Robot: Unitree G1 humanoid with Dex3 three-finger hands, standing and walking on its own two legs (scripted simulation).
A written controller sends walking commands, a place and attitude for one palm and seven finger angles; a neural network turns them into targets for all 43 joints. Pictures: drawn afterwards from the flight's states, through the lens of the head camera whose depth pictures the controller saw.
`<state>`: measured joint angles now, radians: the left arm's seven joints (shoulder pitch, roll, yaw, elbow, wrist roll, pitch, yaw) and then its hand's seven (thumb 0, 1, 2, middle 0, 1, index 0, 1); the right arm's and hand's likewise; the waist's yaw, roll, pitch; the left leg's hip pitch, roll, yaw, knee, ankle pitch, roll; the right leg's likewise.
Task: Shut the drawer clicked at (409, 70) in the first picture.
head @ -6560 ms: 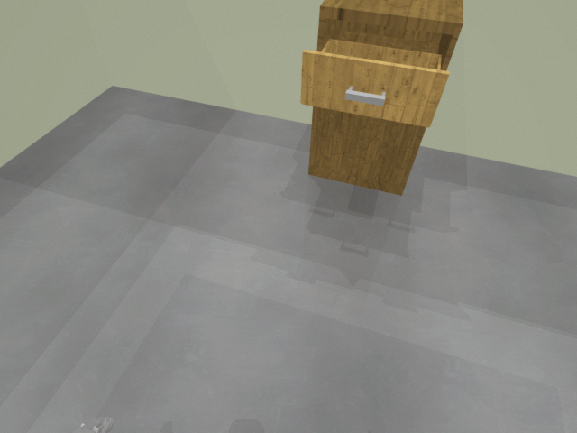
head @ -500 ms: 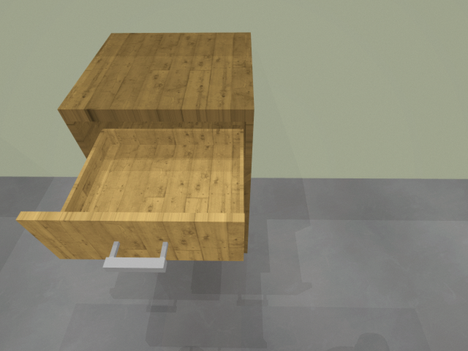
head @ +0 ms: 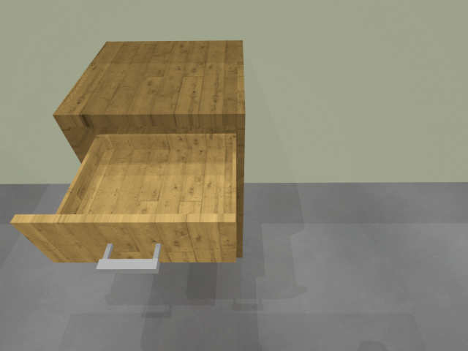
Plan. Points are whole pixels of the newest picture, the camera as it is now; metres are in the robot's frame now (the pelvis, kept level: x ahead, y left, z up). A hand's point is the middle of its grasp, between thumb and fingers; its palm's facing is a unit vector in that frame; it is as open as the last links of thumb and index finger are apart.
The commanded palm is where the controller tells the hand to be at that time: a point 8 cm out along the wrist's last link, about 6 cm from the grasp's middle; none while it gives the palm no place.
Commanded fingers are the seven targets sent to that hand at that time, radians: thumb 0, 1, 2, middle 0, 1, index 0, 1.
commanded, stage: raise the hand and make a fist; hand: left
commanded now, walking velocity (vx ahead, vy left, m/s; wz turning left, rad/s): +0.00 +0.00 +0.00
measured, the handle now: (131, 257) +0.32 +0.25 -0.09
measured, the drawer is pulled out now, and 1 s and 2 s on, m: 0.30 0.30 0.30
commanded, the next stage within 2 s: bring the fist close to the handle in 1.88 s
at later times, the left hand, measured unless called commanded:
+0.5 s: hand out of the picture +0.11 +0.18 -0.05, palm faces +0.12 -0.99 -0.02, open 5.4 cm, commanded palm +0.10 +0.23 -0.04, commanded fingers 0.00 0.90 0.90 -0.74 -0.88 -0.74 -0.88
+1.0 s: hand (130, 349) +0.14 +0.17 -0.02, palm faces +0.04 -1.00 -0.02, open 3.2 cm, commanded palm +0.10 +0.23 -0.01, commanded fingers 0.00 0.90 0.90 -1.24 -1.43 -1.24 -1.43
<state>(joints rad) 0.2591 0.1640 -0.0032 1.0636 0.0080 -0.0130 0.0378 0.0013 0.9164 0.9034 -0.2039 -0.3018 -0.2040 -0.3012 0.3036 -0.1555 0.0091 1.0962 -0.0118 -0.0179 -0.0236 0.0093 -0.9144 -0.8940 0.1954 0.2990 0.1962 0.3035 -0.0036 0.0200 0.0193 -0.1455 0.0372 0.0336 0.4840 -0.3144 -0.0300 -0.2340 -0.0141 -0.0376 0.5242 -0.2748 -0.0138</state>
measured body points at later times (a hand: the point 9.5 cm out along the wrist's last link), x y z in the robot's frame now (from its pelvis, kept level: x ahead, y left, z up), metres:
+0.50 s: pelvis -0.05 +0.00 -0.10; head -0.01 +0.02 +0.35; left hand +0.10 +0.24 -0.05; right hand +0.20 -0.20 -0.12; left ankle -0.04 +0.14 -0.74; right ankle +0.00 -0.11 -0.74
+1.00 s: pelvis -0.04 +0.02 -0.08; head +0.02 +0.03 +0.36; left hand +0.13 +0.23 -0.02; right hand +0.15 -0.21 -0.15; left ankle -0.04 +0.14 -0.74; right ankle +0.00 -0.11 -0.74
